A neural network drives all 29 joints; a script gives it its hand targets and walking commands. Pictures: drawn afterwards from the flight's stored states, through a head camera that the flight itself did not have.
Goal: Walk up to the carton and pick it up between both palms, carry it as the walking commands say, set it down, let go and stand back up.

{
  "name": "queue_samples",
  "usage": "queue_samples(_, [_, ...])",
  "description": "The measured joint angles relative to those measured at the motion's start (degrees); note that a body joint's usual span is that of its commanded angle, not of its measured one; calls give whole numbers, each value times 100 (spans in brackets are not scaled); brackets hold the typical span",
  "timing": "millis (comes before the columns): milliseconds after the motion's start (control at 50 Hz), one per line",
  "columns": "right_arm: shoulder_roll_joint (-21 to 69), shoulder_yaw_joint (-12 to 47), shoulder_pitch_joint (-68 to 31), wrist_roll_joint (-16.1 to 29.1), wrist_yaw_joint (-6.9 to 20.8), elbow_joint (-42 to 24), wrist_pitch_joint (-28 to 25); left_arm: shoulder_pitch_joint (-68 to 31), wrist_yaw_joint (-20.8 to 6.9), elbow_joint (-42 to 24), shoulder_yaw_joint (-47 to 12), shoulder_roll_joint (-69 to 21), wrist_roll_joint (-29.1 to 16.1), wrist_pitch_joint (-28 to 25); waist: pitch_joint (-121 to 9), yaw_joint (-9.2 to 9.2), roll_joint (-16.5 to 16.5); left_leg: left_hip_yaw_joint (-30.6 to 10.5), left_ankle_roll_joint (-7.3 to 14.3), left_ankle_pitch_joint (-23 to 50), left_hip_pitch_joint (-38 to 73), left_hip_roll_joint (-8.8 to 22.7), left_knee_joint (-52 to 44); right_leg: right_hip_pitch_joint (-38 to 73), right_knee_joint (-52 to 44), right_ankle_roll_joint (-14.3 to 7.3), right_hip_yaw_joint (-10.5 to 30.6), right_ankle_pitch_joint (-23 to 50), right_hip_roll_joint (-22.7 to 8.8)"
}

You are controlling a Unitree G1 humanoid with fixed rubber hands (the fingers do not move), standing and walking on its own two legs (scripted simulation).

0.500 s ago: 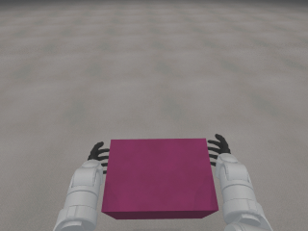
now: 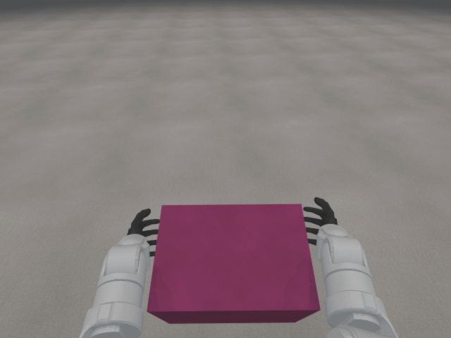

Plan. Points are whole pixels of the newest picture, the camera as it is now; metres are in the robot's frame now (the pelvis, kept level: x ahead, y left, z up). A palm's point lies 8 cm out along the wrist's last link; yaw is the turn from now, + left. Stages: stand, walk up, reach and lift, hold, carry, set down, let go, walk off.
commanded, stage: reach and lift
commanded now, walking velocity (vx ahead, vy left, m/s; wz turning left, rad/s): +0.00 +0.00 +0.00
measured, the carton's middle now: (231, 266) +0.31 +0.01 -0.06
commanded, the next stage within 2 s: hold in 0.72 s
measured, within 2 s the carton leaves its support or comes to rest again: neither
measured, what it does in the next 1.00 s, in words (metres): stands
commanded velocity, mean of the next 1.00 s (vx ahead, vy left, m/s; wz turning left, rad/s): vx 0.00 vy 0.00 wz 0.00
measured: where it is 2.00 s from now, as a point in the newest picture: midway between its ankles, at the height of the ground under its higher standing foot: outside the picture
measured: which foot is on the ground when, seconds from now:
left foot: down 0.00-1.00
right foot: down 0.00-1.00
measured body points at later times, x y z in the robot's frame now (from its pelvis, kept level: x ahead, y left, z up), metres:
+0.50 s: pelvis +0.01 +0.00 +0.00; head -0.06 +0.00 +0.45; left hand +0.31 +0.19 +0.04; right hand +0.33 -0.18 +0.05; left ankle +0.04 +0.12 -0.74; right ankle +0.01 -0.14 -0.74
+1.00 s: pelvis +0.00 +0.00 +0.00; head -0.08 +0.00 +0.44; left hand +0.29 +0.19 +0.04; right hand +0.31 -0.18 +0.06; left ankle +0.04 +0.12 -0.74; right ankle +0.01 -0.14 -0.74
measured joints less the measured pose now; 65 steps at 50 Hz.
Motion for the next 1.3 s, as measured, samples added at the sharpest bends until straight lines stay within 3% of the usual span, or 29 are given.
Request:
queue_samples(80, [0,-114,2,-3,48,1,-15,0,1,11,48,-56,1,-23,-198,0,0,0,-1,0,-1,0,-1,0,-4,0,0,0,0])
queue_samples(220, [4,-524,2,-147,591,2,29,-17,-28,194,318,-196,85,-86,-102,0,0,0,-1,14,-3,0,-1,-3,-4,0,0,18,0])
queue_samples(320, [-30,-375,0,-148,544,0,-5,-19,-27,138,323,-196,86,-94,150,1,0,0,-1,19,-3,0,-1,-2,-4,0,0,21,0])
queue_samples(420, [-50,-9,-2,-85,102,-48,-62,-21,97,-167,164,-197,85,-3,210,0,0,0,-1,15,0,0,-36,0,-40,0,1,17,-2])
queue_samples(500, [-52,24,-1,-38,72,-129,-21,-20,116,-240,139,-196,86,19,-66,0,0,0,-1,14,2,0,-113,3,-119,0,1,17,-7])
queue_samples(720, [-44,-160,47,-72,274,-132,194,38,84,-235,137,-214,93,192,-85,0,0,0,-1,51,192,1,-241,192,-249,0,2,58,-12])
queue_samples(1040, [7,19,237,-75,185,-189,120,417,84,-500,49,-241,94,102,-283,0,0,0,-2,93,196,1,-245,196,-253,0,2,100,-12])
queue_samples(1100, [64,-191,238,-91,316,-189,115,382,23,-384,172,-272,124,56,-316,-1,0,0,-2,95,197,1,-245,196,-253,0,2,100,-12])
queue_samples(1180, [70,-417,239,-180,693,-189,111,303,-126,-157,346,-275,210,-27,-147,0,0,-1,-2,97,196,1,-245,195,-252,0,2,101,-12])
queue_samples(1300, [23,-185,235,-186,580,-213,20,299,-103,-257,312,-277,212,-46,209,0,0,-1,-2,97,197,-1,-245,196,-252,-3,2,102,-14])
